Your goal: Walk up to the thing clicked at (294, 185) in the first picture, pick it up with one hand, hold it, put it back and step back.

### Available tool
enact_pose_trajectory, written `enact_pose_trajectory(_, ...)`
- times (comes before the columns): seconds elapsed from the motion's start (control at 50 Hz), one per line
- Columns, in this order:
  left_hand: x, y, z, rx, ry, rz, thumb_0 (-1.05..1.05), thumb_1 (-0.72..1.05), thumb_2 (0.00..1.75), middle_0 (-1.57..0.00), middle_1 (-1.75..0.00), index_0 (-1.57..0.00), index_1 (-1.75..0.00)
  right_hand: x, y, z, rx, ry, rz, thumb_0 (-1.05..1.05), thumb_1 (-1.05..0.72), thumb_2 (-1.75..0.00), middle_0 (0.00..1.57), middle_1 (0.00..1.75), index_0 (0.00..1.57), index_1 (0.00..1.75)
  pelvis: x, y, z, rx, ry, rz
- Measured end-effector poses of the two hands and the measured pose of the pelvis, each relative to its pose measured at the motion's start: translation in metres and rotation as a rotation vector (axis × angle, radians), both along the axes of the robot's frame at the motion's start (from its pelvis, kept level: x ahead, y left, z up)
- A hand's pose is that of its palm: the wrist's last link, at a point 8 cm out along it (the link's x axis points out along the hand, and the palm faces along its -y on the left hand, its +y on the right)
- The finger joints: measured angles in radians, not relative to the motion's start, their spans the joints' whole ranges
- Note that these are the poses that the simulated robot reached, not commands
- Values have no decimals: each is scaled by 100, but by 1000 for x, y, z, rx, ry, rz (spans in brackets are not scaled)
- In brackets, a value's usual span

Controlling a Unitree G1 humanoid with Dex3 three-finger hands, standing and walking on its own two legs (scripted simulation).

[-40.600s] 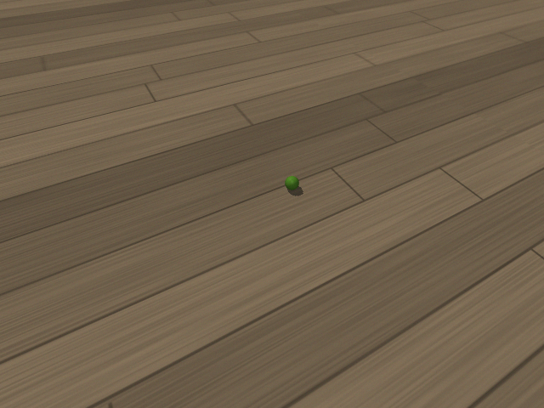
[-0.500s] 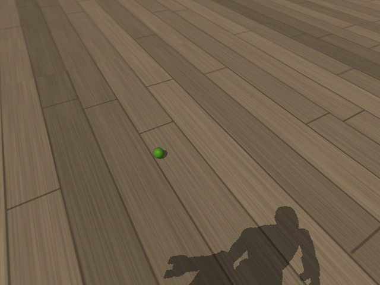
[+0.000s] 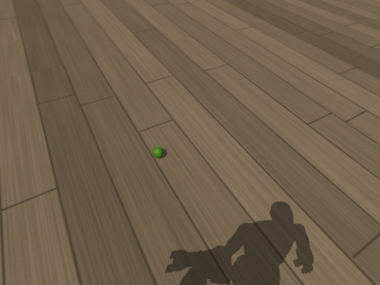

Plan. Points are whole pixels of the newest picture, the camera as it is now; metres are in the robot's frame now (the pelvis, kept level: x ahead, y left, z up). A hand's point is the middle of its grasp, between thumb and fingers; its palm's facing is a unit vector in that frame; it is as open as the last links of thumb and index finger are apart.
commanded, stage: step back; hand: left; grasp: from above
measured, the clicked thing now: (158, 152) +1.04 +0.23 -0.72
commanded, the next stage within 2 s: stand in 0.26 s
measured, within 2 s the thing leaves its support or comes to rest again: neither
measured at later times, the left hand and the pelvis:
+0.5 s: hand out of the picture +0.12 +0.25 -0.13, palm faces -0.04 -0.94 -0.35, open 7.4 cm; pelvis +0.02 +0.00 +0.02, yaw -1 degrees
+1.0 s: hand out of the picture +0.09 +0.25 -0.14, palm faces -0.05 -0.94 -0.35, open 7.4 cm; pelvis +0.01 -0.01 +0.02, yaw -1 degrees
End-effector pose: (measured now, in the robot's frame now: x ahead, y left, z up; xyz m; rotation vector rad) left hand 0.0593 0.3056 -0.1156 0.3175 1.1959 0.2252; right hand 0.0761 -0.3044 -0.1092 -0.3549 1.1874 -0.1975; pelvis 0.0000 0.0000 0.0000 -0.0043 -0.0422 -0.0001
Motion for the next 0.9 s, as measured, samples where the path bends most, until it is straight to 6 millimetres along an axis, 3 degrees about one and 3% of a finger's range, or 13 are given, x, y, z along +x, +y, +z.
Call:
enact_pose_trajectory(0.16,29,3,5,-4,-5,-12,1,90,90,-20,-30,-20,-30,37,22,6,43,-39,5,1,-90,-90,21,30,20,30,15,4,8,-7,13,-13)
enact_pose_trajectory(0.26,43,2,11,5,-13,-27,1,90,90,-20,-30,-20,-30,55,25,8,55,-66,0,1,-90,-90,21,30,20,30,18,5,12,-3,16,-20)
enact_pose_trajectory(0.36,50,-3,17,-1,-11,-40,1,90,90,-20,-30,-20,-30,60,22,11,62,-81,-10,1,-90,-90,21,30,20,30,21,5,16,2,8,-17)
enact_pose_trajectory(0.58,51,-15,19,-16,-11,-53,1,90,90,-20,-30,-20,-30,32,7,12,46,-32,-47,1,-91,-90,21,30,20,30,19,0,20,5,-7,-15)
enact_pose_trajectory(0.76,37,-17,19,-14,18,-51,1,90,90,-20,-30,-20,-30,2,0,9,44,25,-70,1,-91,-90,21,30,20,30,13,-4,21,5,-9,-14)
enact_pose_trajectory(0.9,27,-16,18,-12,36,-45,1,90,90,-20,-30,-20,-30,-10,0,7,45,44,-72,1,-91,-90,21,30,20,30,9,-5,21,2,-9,-13)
